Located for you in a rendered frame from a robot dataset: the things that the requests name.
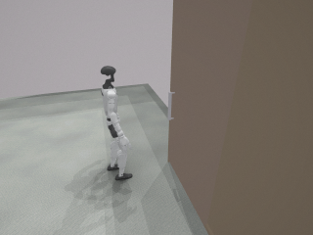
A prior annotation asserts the humanoid robot torso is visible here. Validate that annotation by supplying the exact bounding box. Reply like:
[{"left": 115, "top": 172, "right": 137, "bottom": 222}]
[{"left": 101, "top": 86, "right": 118, "bottom": 130}]

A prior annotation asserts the robot right hand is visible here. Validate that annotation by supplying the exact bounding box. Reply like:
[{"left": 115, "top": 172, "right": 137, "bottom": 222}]
[{"left": 119, "top": 136, "right": 132, "bottom": 153}]

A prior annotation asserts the handle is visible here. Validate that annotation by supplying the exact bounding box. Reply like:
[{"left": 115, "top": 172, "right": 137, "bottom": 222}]
[{"left": 167, "top": 91, "right": 175, "bottom": 120}]

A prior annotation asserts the wardrobe door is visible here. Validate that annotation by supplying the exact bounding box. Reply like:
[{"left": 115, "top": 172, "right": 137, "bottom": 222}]
[
  {"left": 207, "top": 0, "right": 313, "bottom": 235},
  {"left": 168, "top": 0, "right": 253, "bottom": 225}
]

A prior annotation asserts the robot head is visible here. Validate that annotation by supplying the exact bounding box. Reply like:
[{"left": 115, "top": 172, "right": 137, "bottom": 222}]
[{"left": 101, "top": 66, "right": 116, "bottom": 89}]

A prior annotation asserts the right robot forearm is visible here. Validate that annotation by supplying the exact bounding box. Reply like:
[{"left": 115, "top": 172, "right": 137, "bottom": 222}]
[{"left": 110, "top": 113, "right": 124, "bottom": 138}]

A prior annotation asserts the right robot upper arm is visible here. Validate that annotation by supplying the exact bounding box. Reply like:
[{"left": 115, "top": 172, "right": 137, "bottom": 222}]
[{"left": 107, "top": 89, "right": 116, "bottom": 118}]

